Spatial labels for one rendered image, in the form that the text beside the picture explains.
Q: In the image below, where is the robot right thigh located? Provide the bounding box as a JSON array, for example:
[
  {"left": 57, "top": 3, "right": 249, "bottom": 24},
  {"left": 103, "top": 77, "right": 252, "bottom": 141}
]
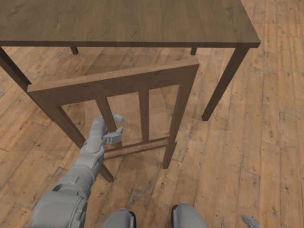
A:
[{"left": 173, "top": 205, "right": 208, "bottom": 228}]

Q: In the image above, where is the table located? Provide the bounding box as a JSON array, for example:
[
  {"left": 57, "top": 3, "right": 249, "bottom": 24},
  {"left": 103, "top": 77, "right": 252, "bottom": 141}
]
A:
[{"left": 0, "top": 0, "right": 261, "bottom": 122}]

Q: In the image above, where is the left robot hand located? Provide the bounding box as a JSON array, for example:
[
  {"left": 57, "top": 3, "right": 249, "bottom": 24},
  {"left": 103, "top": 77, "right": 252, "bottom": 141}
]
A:
[{"left": 88, "top": 113, "right": 124, "bottom": 145}]

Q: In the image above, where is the robot left upper arm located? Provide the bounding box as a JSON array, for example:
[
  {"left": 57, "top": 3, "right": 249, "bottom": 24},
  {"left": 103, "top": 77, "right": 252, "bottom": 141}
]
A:
[{"left": 22, "top": 191, "right": 87, "bottom": 228}]

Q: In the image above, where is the right robot shin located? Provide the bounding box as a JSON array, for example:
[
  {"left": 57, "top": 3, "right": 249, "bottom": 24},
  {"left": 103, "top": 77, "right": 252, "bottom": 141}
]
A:
[{"left": 178, "top": 202, "right": 189, "bottom": 207}]

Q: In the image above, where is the robot left forearm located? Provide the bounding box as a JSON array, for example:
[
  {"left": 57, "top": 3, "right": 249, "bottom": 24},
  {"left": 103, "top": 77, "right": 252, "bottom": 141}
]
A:
[{"left": 30, "top": 137, "right": 105, "bottom": 226}]

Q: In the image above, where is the chair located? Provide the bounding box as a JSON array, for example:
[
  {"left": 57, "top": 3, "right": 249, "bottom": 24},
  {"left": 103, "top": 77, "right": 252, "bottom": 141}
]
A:
[{"left": 27, "top": 58, "right": 200, "bottom": 183}]

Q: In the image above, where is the right robot hand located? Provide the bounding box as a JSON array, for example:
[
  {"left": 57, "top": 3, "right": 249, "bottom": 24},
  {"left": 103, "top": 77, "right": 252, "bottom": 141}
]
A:
[{"left": 242, "top": 215, "right": 261, "bottom": 228}]

